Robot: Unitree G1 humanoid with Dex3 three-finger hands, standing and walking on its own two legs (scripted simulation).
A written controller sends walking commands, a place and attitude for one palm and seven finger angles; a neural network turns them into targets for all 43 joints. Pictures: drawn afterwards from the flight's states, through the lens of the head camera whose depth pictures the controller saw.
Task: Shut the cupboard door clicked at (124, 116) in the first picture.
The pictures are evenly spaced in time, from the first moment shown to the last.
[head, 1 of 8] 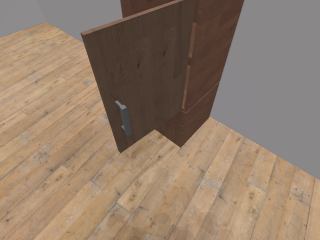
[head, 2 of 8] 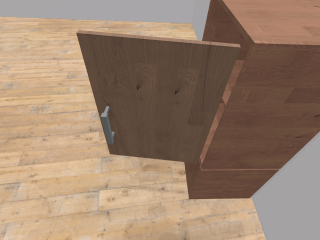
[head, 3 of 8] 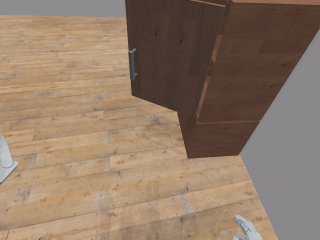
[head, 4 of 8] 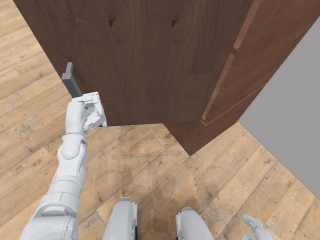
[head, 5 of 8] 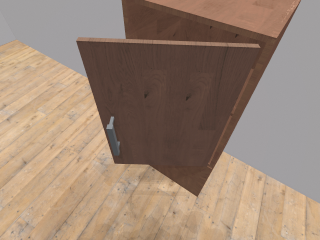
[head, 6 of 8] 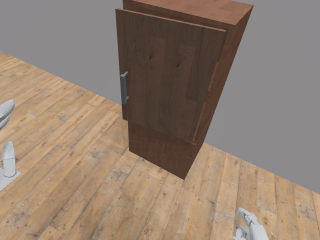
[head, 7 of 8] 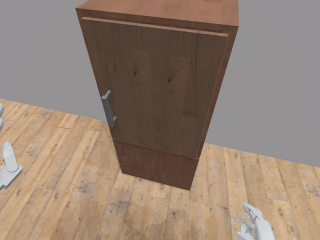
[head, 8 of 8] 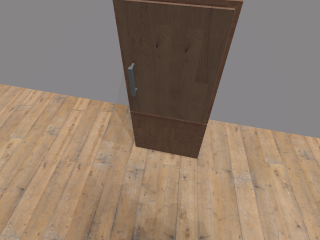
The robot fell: no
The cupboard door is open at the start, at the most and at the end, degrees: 83 83 0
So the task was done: yes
